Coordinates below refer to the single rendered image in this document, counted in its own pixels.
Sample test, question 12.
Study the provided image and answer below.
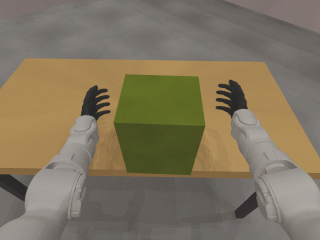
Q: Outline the robot left upper arm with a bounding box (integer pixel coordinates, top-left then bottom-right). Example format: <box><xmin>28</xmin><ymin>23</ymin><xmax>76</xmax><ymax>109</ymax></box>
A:
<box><xmin>0</xmin><ymin>168</ymin><xmax>88</xmax><ymax>240</ymax></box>

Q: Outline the robot right hand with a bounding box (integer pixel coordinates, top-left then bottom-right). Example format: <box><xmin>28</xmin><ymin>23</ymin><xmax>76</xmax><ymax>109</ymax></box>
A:
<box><xmin>215</xmin><ymin>79</ymin><xmax>248</xmax><ymax>118</ymax></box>

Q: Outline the right robot forearm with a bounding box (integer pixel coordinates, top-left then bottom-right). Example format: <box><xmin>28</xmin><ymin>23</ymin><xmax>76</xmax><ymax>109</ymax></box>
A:
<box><xmin>230</xmin><ymin>109</ymin><xmax>320</xmax><ymax>196</ymax></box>

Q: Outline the robot right upper arm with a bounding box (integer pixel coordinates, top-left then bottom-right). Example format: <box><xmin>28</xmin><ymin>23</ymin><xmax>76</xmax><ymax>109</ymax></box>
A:
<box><xmin>254</xmin><ymin>168</ymin><xmax>320</xmax><ymax>240</ymax></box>

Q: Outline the table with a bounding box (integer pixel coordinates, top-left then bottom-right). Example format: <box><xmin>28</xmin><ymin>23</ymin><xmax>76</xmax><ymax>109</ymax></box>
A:
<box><xmin>0</xmin><ymin>58</ymin><xmax>320</xmax><ymax>219</ymax></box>

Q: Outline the robot left hand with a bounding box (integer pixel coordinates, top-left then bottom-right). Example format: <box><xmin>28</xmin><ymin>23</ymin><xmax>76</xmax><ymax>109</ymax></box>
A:
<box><xmin>81</xmin><ymin>85</ymin><xmax>111</xmax><ymax>121</ymax></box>

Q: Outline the carton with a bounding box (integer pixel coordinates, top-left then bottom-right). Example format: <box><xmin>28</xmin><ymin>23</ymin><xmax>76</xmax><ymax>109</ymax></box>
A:
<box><xmin>113</xmin><ymin>74</ymin><xmax>206</xmax><ymax>175</ymax></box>

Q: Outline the left robot forearm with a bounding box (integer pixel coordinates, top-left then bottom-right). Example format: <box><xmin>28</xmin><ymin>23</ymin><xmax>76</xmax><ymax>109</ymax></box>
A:
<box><xmin>24</xmin><ymin>115</ymin><xmax>100</xmax><ymax>211</ymax></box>

